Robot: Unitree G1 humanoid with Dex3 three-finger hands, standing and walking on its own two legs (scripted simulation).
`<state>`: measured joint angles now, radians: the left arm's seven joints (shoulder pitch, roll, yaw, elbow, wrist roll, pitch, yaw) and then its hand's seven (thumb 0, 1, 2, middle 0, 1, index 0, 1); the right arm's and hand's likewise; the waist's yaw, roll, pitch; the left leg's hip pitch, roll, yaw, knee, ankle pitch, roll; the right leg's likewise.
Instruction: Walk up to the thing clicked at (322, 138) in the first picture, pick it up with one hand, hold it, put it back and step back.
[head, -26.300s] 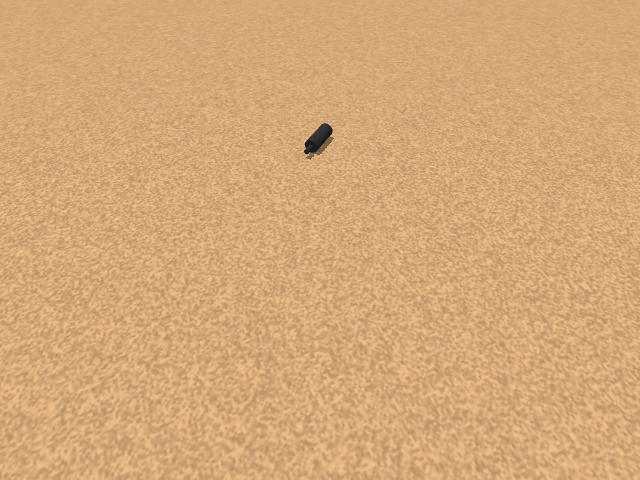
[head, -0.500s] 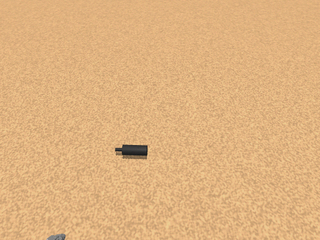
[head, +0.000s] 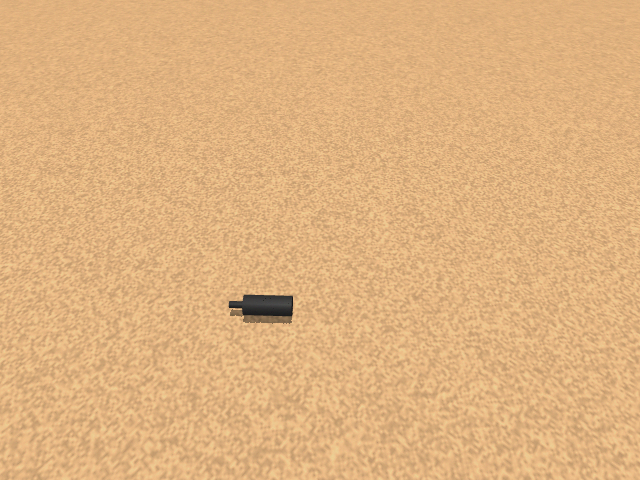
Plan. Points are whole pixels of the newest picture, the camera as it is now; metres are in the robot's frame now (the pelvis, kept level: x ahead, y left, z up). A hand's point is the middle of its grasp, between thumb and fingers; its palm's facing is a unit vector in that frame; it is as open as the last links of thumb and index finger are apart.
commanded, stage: stand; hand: left
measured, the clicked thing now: (260, 305) +0.80 +0.22 -0.75
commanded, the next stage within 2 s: walk up in 0.78 s
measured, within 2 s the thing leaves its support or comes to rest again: neither
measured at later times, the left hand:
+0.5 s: hand out of the picture +0.07 +0.24 -0.16, palm faces -0.05 -0.94 -0.33, open 7.4 cm
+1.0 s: hand out of the picture +0.07 +0.29 -0.15, palm faces +0.05 -0.93 -0.36, open 7.4 cm
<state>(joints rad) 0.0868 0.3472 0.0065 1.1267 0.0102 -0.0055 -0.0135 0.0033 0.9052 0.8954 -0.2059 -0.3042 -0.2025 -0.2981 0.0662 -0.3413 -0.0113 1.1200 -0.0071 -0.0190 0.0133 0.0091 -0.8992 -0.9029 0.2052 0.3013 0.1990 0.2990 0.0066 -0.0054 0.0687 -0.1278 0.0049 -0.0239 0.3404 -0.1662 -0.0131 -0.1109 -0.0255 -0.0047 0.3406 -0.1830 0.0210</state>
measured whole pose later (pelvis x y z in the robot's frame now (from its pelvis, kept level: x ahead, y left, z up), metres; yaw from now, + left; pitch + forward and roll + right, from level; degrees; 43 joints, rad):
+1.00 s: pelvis +0.04 +0.01 -0.01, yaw +2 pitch -2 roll -2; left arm 0.24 0.38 0.07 1.02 0.04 -0.04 -0.04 0.00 0.90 0.90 -0.21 -0.30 -0.21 -0.30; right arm 0.21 -0.42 -0.07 1.06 -0.03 -0.01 0.06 0.01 -0.90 -0.90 0.20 0.30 0.20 0.30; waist 0.03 0.03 0.05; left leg -0.33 0.04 -0.01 0.69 -0.43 0.02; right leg -0.06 -0.02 -0.03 0.35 -0.26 0.00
